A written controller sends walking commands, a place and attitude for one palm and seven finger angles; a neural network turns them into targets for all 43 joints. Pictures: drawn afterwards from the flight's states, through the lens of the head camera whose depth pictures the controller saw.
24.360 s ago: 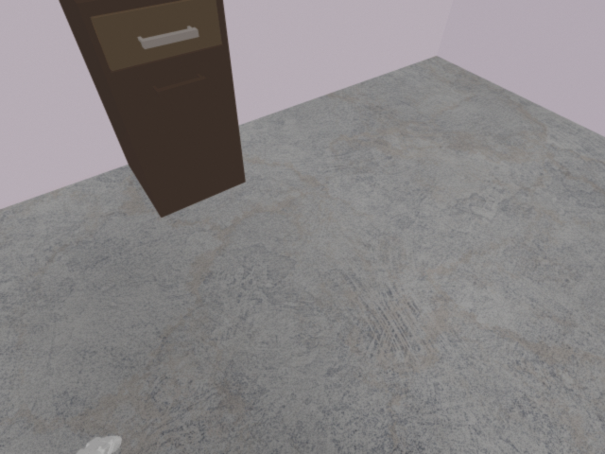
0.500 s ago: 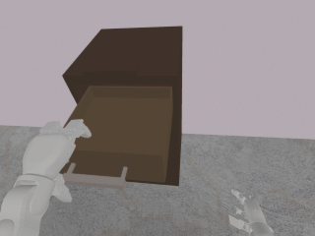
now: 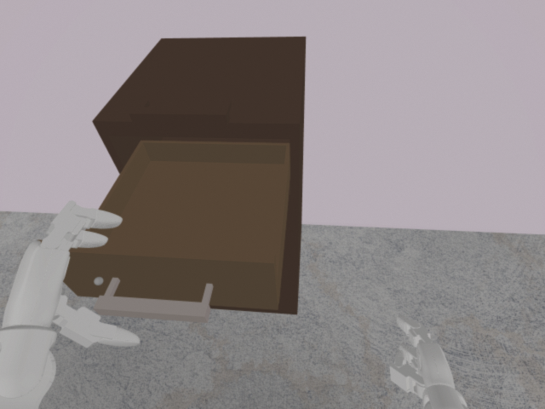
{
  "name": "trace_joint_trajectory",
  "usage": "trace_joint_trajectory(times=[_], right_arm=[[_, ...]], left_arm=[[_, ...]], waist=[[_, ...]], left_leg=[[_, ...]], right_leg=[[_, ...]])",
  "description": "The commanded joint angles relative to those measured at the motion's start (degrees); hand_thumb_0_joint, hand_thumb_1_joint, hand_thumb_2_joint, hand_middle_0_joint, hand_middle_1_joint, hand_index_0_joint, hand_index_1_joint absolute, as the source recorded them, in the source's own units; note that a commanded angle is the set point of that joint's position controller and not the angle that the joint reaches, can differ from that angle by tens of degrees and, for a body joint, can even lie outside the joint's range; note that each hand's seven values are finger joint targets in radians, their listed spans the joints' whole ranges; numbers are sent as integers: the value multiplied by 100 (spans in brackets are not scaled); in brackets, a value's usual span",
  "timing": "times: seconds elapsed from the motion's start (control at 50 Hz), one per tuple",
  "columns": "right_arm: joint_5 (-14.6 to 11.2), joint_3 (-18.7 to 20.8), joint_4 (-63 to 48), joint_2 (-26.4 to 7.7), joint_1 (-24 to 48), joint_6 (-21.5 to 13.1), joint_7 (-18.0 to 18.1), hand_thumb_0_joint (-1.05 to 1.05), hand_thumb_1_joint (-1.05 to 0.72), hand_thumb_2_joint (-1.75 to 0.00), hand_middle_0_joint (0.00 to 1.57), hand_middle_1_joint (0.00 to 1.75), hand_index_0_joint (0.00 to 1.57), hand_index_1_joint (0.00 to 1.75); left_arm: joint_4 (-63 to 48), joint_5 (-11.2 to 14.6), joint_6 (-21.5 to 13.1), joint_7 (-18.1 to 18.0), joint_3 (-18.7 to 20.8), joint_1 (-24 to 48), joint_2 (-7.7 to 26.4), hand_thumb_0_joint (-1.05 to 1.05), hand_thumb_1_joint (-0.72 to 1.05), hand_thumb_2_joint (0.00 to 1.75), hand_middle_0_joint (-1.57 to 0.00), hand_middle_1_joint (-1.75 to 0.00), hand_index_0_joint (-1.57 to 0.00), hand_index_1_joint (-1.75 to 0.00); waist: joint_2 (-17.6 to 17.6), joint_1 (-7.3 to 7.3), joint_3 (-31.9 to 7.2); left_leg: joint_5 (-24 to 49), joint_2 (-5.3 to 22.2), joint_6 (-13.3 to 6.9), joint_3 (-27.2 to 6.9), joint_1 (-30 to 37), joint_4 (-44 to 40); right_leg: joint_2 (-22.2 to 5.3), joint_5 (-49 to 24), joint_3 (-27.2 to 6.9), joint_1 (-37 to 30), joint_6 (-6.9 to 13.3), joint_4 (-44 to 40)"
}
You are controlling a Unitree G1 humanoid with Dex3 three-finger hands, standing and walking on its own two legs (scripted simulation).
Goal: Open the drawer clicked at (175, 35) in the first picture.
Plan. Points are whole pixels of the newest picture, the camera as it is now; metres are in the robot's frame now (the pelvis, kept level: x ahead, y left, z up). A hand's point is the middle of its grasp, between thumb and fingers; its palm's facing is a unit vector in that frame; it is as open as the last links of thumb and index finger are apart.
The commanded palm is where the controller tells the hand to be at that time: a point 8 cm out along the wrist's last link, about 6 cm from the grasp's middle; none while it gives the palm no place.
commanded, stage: draw the hand back to the body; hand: left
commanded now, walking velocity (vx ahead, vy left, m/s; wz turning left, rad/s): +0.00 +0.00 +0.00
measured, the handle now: (156, 297) +0.27 +0.24 -0.02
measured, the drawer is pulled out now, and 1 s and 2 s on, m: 0.30 0.30 0.30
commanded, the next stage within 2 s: step back with the hand held close in 0.88 s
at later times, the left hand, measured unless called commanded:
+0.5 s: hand (82, 279) +0.20 +0.24 +0.16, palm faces +0.39 -0.83 -0.39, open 10.2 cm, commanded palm +0.15 +0.28 +0.18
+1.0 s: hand (75, 294) +0.19 +0.24 +0.16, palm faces +0.43 -0.82 -0.38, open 7.5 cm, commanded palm +0.13 +0.28 +0.18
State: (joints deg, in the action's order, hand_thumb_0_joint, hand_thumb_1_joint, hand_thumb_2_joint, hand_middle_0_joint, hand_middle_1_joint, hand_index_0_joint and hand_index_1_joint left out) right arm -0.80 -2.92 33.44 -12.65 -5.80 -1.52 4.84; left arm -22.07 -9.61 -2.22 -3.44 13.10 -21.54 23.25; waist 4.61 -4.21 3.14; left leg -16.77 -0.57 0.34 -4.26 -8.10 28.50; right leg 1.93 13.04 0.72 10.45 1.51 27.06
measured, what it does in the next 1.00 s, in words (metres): stands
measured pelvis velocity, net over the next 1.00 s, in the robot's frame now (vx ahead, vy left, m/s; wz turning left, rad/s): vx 0.01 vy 0.00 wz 0.02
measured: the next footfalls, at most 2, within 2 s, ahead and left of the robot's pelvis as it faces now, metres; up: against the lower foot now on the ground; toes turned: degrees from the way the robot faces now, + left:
none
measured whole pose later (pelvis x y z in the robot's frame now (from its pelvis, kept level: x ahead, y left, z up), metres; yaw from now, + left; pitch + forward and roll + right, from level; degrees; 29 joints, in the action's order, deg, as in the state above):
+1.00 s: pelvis +0.01 +0.00 +0.01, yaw +1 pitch -5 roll -1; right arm 0.3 -1.6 37.3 -11.6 -9.9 -8.2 5.8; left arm -24.8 3.4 -5.8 -6.3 16.6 -29.0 18.0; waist 3.5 -3.5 2.3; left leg -14.9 -0.3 0.8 -5.2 -4.0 23.8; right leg 2.0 11.3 1.7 5.8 1.8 22.0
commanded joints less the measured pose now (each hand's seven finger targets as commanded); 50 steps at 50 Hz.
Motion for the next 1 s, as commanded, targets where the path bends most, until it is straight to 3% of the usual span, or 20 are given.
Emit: trace_joint_trajectory(times=[0.0,0.02,0.06,0.14,0.3,0.36,0.38,0.46,0.5,0.52,0.58,0.64,0.66,0.7,0.74,0.78,0.82,0.9,0.96,0.98], right_arm=[[108,155,-887,-439,600,-794,207,0,-90,-90,20,30,20,30],[140,150,-789,-479,565,-880,218,0,-90,-90,20,30,20,30],[159,131,-730,-436,425,-1005,178,0,-90,-90,20,30,20,30],[182,190,-607,-467,374,-1101,122,0,-90,-90,20,30,20,30],[141,305,-593,-484,348,-1025,17,0,-90,-90,20,30,20,30],[134,316,-601,-479,332,-999,19,0,-90,-90,20,30,20,30],[144,326,-591,-460,351,-990,37,0,-90,-90,20,30,20,30],[120,323,-622,-457,359,-980,68,0,-90,-90,20,30,20,30],[117,328,-613,-465,358,-965,82,0,-90,-90,20,30,20,30],[117,338,-592,-487,395,-978,99,0,-90,-90,20,30,20,30],[117,317,-562,-429,388,-951,105,0,-90,-90,20,30,20,30],[129,318,-543,-450,407,-977,124,0,-90,-90,20,30,20,30],[121,311,-571,-452,376,-969,112,0,-90,-90,20,30,20,30],[117,317,-597,-464,394,-966,116,0,-90,-90,20,30,20,30],[132,302,-568,-453,416,-1008,135,0,-90,-90,20,30,20,30],[137,305,-581,-428,413,-1004,135,0,-90,-90,20,30,20,30],[128,319,-581,-458,443,-1012,142,0,-90,-90,20,30,20,30],[121,313,-579,-420,424,-998,133,0,-90,-90,20,30,20,30],[113,317,-582,-419,438,-1032,135,0,-90,-90,20,30,20,30],[82,388,-783,-661,307,-842,79,0,-90,-90,20,30,20,30]], left_arm=[[-1832,1149,-695,-407,769,730,657,0,-26,40,-28,-104,-28,-104],[-1888,1169,-728,-457,837,669,724,0,-22,42,-28,-102,-28,-102],[-1924,1183,-781,-487,666,461,513,0,-15,45,-27,-98,-27,-98],[-1722,1203,-809,-470,803,247,518,0,-1,51,-26,-88,-26,-88],[-1603,1270,-809,-326,814,-233,333,0,27,63,-25,-70,-25,-70],[-1721,1266,-815,-337,905,-286,419,0,37,68,-24,-64,-24,-64],[-1641,1272,-812,-352,956,-433,421,0,41,69,-24,-62,-24,-62],[-1800,1264,-788,-370,976,-309,470,0,55,75,-22,-52,-22,-52],[-1756,1268,-764,-384,1032,-344,505,0,62,78,-22,-48,-22,-48],[-1784,1252,-748,-390,1083,-271,571,0,65,80,-22,-46,-22,-46],[-1513,1277,-718,-381,952,-448,363,0,76,84,-21,-39,-21,-39],[-1490,1267,-711,-380,902,-306,354,0,87,88,-20,-32,-20,-32],[-1574,1270,-718,-384,925,-209,403,0,90,90,-20,-30,-20,-30],[-1611,1271,-713,-380,888,-185,381,0,90,90,-20,-30,-20,-30],[-1600,1256,-726,-405,925,-204,421,0,90,90,-20,-30,-20,-30],[-1500,1273,-718,-412,976,-343,427,0,90,90,-20,-30,-20,-30],[-1638,1261,-715,-415,1055,-233,539,0,90,90,-20,-30,-20,-30],[-1502,1284,-714,-393,975,-300,425,0,90,90,-20,-30,-20,-30],[-1573,1277,-740,-392,949,-247,424,0,90,90,-20,-30,-20,-30],[-1846,1233,-926,-409,1618,-110,983,0,90,90,-20,-30,-20,-30]], waist=[[14,112,-966],[395,99,-886],[526,112,-719],[-2,97,-491],[-263,75,-751],[-60,76,-840],[-227,54,-854],[-60,95,-785],[-173,81,-780],[-9,84,-710],[-225,95,-505],[-64,118,-406],[-173,111,-503],[-209,110,-560],[34,102,-494],[-199,64,-526],[-17,68,-557],[-225,77,-480],[32,91,-435],[-200,272,37]], left_leg=[[820,-33,-154,356,161,-599],[877,-25,-124,360,180,-621],[1077,-19,-79,282,19,-729],[1461,20,-52,266,-81,-779],[1921,53,-47,296,40,-753],[1955,34,-23,302,63,-754],[1957,29,-32,320,59,-750],[1789,20,-25,299,82,-785],[1779,13,-37,291,81,-786],[1710,4,-23,305,104,-774],[1530,11,-40,289,35,-839],[1349,-13,-52,299,41,-856],[1311,-12,-58,253,35,-861],[1280,-15,-76,252,73,-861],[1212,-32,-50,262,70,-883],[1186,-37,-69,252,16,-874],[1251,-41,-61,268,99,-836],[1185,-30,-81,262,34,-851],[1064,-36,-76,276,42,-852],[912,60,-197,-10,-572,-597]], right_leg=[[-217,-238,143,-629,-106,-603],[-214,-301,123,-579,-77,-646],[-223,-504,199,-679,-34,-574],[-182,-907,255,-757,-32,-594],[-167,-1354,240,-916,-60,-542],[-180,-1376,223,-957,-48,-569],[-166,-1399,252,-969,-62,-579],[-163,-1213,220,-877,-60,-640],[-152,-1203,221,-874,-68,-653],[-131,-1123,203,-792,-56,-724],[-136,-942,236,-725,-73,-747],[-155,-763,193,-653,-76,-846],[-161,-698,191,-704,-71,-818],[-156,-640,163,-726,-75,-826],[-164,-579,182,-687,-71,-868],[-169,-556,162,-756,-75,-857],[-162,-614,124,-709,-62,-915],[-183,-536,129,-713,-90,-899],[-199,-380,97,-650,-80,-946],[-489,-273,-108,-7,-126,-1189]])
